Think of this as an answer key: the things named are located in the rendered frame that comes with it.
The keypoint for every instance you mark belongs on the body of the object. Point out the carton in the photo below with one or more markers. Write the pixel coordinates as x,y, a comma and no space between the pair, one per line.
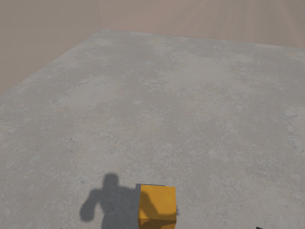
157,207

